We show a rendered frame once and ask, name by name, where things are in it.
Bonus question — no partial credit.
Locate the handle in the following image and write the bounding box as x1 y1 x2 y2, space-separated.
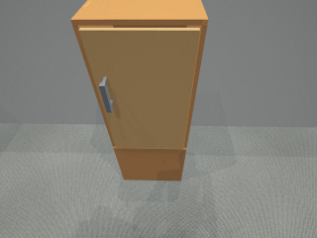
99 76 113 113

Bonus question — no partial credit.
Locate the cupboard door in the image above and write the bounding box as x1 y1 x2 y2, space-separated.
78 28 200 149

